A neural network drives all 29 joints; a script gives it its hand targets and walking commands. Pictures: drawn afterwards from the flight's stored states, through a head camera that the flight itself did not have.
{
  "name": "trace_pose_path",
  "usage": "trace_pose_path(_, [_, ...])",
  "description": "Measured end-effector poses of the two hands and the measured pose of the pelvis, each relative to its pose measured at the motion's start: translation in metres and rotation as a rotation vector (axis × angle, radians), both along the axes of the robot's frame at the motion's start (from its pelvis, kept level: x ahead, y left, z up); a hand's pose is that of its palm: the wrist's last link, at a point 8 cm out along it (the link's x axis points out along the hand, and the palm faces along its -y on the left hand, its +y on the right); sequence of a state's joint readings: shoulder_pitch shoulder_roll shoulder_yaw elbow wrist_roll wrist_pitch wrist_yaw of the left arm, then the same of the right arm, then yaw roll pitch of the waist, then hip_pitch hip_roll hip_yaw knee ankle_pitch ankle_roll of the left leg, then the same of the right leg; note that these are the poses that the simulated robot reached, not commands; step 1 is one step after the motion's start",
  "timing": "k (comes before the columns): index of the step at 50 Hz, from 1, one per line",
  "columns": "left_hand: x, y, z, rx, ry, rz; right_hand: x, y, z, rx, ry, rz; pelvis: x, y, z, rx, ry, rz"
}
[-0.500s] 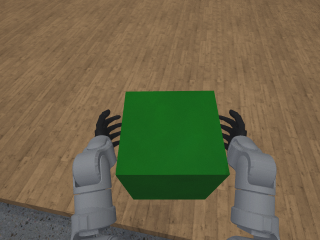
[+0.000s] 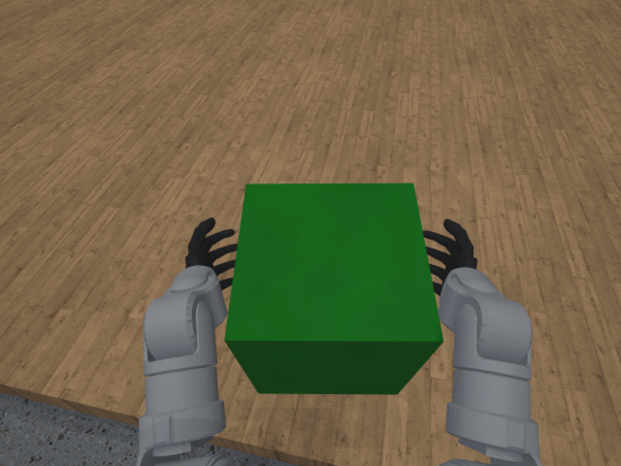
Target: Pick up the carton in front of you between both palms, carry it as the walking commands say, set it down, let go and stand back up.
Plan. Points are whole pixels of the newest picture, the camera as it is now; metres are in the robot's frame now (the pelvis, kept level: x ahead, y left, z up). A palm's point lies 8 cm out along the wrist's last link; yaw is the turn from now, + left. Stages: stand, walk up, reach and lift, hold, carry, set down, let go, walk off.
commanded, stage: carry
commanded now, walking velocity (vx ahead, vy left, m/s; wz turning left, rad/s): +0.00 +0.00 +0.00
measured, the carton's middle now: (328, 298) +0.34 +0.00 +0.03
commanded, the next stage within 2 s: none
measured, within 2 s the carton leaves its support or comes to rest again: neither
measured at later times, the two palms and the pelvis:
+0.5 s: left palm (201, 319) +0.26 +0.15 +0.10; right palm (481, 321) +0.26 -0.16 +0.10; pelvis -0.05 -0.01 +0.00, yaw +0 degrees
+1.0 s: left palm (194, 339) +0.24 +0.15 +0.10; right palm (486, 343) +0.24 -0.16 +0.10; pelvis -0.08 +0.00 +0.00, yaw +0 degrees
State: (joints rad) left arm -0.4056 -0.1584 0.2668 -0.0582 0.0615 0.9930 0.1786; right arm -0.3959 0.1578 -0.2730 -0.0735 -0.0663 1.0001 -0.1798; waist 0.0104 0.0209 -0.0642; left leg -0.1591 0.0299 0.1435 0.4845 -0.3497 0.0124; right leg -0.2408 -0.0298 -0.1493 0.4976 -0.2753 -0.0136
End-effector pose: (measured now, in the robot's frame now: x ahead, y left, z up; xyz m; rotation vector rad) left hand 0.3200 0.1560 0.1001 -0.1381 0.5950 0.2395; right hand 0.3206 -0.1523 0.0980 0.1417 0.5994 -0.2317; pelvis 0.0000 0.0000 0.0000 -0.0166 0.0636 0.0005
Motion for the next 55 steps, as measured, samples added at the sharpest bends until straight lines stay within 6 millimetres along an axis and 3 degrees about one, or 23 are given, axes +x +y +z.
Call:
trace_pose_path(14, [-0.036,-0.007,-0.005,0.001,0.009,0.000,-0.035,-0.007,-0.005,-0.003,0.010,-0.001,-0.031,-0.006,-0.007,0.014,-0.025,0.001])
trace_pose_path(27, [-0.061,-0.010,0.005,0.007,0.001,-0.001,-0.061,-0.011,0.006,-0.015,0.001,-0.005,-0.056,-0.009,-0.004,0.016,-0.035,-0.002])
trace_pose_path(55, [-0.085,-0.006,0.005,-0.001,0.005,-0.008,-0.087,-0.007,0.007,-0.015,0.005,-0.010,-0.083,-0.003,-0.004,0.014,-0.040,-0.007])
